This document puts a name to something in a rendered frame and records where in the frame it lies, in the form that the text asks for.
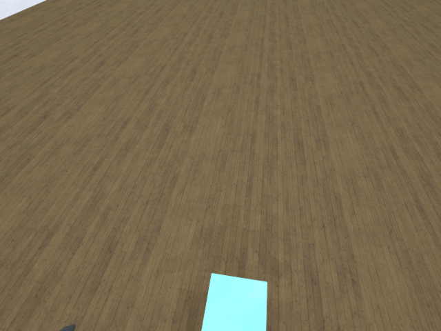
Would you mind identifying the carton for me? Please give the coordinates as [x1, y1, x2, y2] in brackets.
[201, 273, 267, 331]

